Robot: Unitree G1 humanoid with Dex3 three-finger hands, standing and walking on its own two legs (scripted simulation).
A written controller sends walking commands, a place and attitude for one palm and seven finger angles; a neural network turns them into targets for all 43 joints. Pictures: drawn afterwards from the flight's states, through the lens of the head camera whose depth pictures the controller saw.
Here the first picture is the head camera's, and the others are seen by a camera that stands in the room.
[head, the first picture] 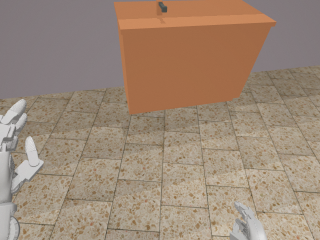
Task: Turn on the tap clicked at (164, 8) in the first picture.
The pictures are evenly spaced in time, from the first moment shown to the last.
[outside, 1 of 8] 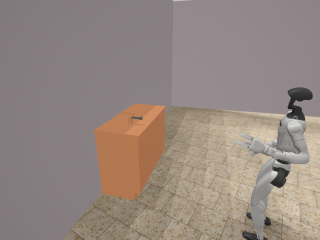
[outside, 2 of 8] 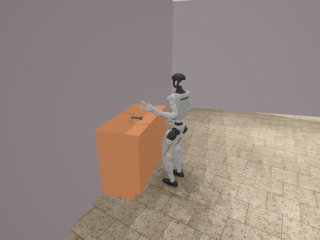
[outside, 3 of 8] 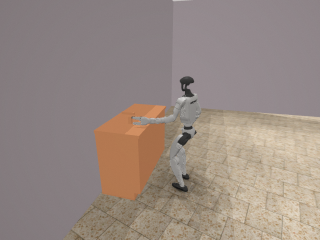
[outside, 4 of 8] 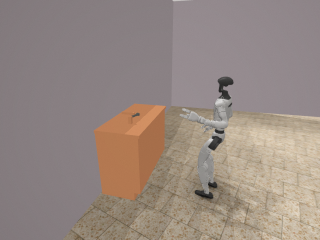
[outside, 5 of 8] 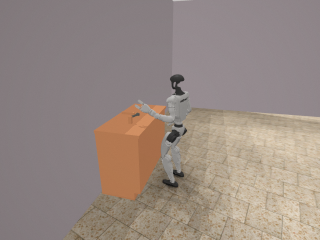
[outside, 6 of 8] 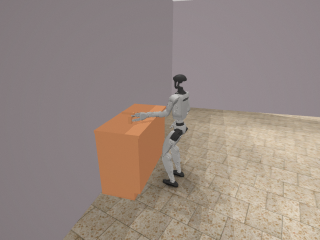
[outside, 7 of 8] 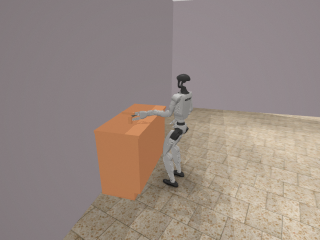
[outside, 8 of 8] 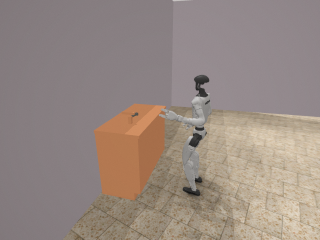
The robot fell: no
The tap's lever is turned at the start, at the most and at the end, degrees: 0 78 78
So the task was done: yes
